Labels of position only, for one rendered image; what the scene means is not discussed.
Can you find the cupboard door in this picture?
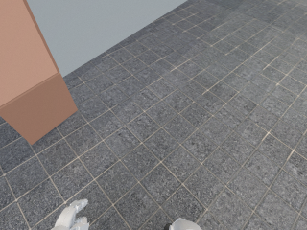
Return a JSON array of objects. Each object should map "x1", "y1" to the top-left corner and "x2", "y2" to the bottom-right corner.
[{"x1": 0, "y1": 0, "x2": 58, "y2": 106}]

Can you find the robot left hand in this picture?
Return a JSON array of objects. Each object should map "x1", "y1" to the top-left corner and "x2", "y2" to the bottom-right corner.
[{"x1": 54, "y1": 198, "x2": 89, "y2": 230}]

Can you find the robot right thigh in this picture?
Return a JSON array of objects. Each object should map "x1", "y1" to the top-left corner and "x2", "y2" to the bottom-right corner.
[{"x1": 169, "y1": 219, "x2": 202, "y2": 230}]

